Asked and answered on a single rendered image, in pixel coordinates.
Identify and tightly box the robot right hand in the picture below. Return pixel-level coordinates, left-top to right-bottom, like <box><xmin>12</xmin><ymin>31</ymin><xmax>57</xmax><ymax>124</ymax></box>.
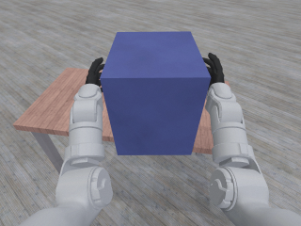
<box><xmin>202</xmin><ymin>53</ymin><xmax>225</xmax><ymax>90</ymax></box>

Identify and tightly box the carton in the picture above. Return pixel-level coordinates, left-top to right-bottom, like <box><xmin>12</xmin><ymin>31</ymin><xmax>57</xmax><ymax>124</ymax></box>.
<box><xmin>100</xmin><ymin>31</ymin><xmax>212</xmax><ymax>155</ymax></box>

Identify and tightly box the robot right upper arm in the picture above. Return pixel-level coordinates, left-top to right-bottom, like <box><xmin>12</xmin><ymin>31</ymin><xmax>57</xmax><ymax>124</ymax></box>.
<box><xmin>208</xmin><ymin>166</ymin><xmax>301</xmax><ymax>226</ymax></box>

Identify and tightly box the robot left hand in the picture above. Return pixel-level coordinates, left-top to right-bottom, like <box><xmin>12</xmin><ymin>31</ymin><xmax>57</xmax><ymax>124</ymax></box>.
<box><xmin>85</xmin><ymin>57</ymin><xmax>105</xmax><ymax>92</ymax></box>

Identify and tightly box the right robot forearm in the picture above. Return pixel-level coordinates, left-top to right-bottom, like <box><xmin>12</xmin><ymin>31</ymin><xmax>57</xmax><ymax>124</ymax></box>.
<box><xmin>205</xmin><ymin>82</ymin><xmax>269</xmax><ymax>201</ymax></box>

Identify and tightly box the table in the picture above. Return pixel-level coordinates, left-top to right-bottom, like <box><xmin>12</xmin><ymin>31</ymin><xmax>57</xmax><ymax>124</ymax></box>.
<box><xmin>12</xmin><ymin>67</ymin><xmax>230</xmax><ymax>174</ymax></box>

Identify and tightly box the robot left upper arm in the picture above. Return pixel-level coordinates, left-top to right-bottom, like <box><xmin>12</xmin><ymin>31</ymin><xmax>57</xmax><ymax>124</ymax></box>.
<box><xmin>18</xmin><ymin>166</ymin><xmax>113</xmax><ymax>226</ymax></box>

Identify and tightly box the left robot forearm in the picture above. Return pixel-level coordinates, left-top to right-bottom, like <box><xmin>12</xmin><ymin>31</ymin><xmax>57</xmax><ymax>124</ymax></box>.
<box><xmin>55</xmin><ymin>84</ymin><xmax>105</xmax><ymax>201</ymax></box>

